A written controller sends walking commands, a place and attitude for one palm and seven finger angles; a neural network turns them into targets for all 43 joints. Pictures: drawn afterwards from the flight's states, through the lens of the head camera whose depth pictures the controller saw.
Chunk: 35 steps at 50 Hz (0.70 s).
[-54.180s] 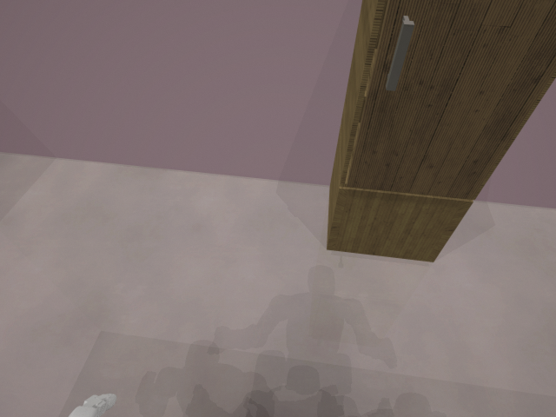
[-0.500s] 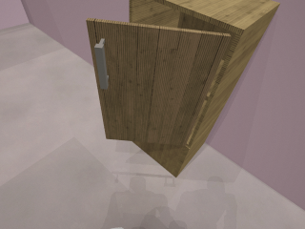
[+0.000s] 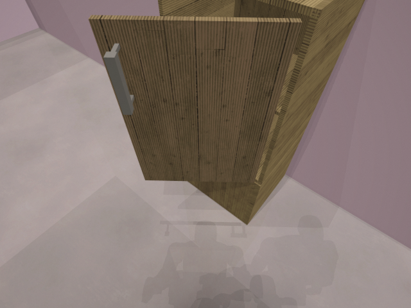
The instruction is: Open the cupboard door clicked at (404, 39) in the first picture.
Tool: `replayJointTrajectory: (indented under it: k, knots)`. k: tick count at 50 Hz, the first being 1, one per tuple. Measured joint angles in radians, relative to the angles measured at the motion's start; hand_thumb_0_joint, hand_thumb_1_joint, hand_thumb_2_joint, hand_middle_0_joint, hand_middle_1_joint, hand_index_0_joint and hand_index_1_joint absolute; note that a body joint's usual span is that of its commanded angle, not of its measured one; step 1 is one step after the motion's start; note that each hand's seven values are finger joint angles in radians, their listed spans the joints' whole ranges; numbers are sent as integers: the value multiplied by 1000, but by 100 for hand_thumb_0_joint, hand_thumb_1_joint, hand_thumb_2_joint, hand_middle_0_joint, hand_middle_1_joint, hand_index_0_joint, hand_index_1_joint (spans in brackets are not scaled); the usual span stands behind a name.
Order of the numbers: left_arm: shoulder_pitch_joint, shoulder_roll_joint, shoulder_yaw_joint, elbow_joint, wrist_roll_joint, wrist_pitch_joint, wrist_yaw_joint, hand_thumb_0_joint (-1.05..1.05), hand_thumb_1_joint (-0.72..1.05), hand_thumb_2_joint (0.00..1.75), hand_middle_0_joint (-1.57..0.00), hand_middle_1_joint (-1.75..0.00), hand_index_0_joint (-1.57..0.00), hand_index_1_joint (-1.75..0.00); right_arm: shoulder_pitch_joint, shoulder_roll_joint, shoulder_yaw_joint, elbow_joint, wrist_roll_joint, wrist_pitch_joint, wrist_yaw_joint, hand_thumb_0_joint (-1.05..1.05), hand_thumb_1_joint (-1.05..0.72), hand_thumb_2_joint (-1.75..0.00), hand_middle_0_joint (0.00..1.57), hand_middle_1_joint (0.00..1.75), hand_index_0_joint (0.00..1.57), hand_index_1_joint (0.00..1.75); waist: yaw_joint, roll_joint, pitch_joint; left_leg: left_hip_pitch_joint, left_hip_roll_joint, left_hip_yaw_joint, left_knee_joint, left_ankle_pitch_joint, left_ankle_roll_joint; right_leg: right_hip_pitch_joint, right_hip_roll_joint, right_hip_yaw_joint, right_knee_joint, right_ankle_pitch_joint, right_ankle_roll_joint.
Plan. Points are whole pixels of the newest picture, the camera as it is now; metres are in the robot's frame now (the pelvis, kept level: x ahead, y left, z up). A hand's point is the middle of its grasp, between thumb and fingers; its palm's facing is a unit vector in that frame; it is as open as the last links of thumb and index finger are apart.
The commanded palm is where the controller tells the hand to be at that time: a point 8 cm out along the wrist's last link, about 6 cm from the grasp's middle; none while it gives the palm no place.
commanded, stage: come to a stop and stand still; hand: left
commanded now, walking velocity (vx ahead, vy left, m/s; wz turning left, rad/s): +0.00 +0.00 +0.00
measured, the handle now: (122, 80) +0.55 +0.23 +0.13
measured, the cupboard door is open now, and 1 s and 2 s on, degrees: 38 38 38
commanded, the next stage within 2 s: look again from close up in 1.26 s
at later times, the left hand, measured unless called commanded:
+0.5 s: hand out of the picture -0.03 +0.12 -0.17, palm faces +0.06 -0.99 -0.14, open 7.3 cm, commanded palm none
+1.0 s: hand out of the picture +0.00 +0.11 -0.17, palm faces +0.09 -0.99 -0.14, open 7.3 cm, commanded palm none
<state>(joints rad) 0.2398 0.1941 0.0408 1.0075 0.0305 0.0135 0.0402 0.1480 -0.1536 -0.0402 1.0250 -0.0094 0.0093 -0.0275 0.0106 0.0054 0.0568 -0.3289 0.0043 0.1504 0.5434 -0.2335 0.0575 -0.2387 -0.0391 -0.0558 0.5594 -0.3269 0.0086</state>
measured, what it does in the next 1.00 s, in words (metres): stands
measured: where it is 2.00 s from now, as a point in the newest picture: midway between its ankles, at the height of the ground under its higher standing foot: outside the picture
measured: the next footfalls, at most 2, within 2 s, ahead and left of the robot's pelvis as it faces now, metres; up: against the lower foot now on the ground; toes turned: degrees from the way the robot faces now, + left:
none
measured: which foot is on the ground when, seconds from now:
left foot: down 0.00-1.00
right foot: down 0.00-1.00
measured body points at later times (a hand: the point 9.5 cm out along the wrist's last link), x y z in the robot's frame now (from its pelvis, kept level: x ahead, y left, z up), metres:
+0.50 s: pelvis +0.01 -0.03 +0.01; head +0.02 -0.02 +0.46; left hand -0.03 +0.18 -0.15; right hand -0.01 -0.23 -0.15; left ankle +0.04 +0.08 -0.73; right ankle -0.02 -0.12 -0.73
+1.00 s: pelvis +0.04 -0.03 +0.01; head +0.05 -0.03 +0.46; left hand +0.00 +0.17 -0.15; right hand +0.03 -0.25 -0.15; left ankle +0.04 +0.08 -0.73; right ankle -0.02 -0.12 -0.73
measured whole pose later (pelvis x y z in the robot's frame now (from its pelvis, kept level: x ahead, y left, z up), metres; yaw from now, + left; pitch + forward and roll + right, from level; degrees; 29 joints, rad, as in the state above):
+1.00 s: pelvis +0.04 -0.03 +0.01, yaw +2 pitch +0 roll +1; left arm 0.35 0.11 0.00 1.11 0.01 -0.02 0.04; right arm 0.29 -0.12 0.01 1.16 -0.01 -0.02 -0.04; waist 0.01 -0.03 0.03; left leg -0.21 0.02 0.10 0.42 -0.21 0.00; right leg -0.09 0.00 -0.10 0.40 -0.32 -0.04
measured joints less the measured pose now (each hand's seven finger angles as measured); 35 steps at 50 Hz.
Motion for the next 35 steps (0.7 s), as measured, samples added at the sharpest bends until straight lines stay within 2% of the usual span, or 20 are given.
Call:
replayJointTrajectory:
  k: [3, 5, 13, 27, 35]
  knots:
    - [17, -3, -14, -1, -4, -3, -5, 0, 92, 90, -19, -30, -20, -29, 24, -11, 2, 8, -2, 12, 12, -1, -94, -89, 20, 29, 20, 30, -15, 3, -24, 7, 2, -18, -14, 3, -29, 8, 6, -15, -8, -4, -13]
    - [23, -8, -21, 3, -7, -3, -8, 0, 92, 90, -19, -30, -20, -29, 44, -13, 8, 21, -4, 10, 16, -1, -94, -89, 20, 29, 20, 30, -19, -5, -31, 17, 4, -24, -26, 28, -25, 18, 9, -21, -11, -4, -19]
    - [39, -21, -33, 36, -13, -11, -11, 1, 94, 90, -20, -30, -20, -30, 114, 7, 35, 85, -3, 2, 19, 0, -92, -89, 20, 29, 20, 30, -17, -39, -43, 62, 15, -40, -87, 54, -32, 70, 29, -37, -82, 27, -34]
    - [109, -73, -45, 100, -20, -25, -12, 0, 92, 90, -20, -30, -20, -30, 155, 54, 51, 130, 0, -11, 11, 0, -91, -89, 20, 29, 20, 30, -12, -27, -22, 80, 22, -53, -118, 60, -45, 102, 41, -48, -135, 40, -44]
    - [126, -92, -45, 110, -19, -32, -6, 0, 91, 90, -20, -30, -20, -29, 153, 54, 51, 143, 0, -15, 1, 1, -93, -89, 20, 29, 20, 30, -4, -26, -30, 97, 19, -54, -118, 44, -47, 122, 39, -48, -141, 26, -43]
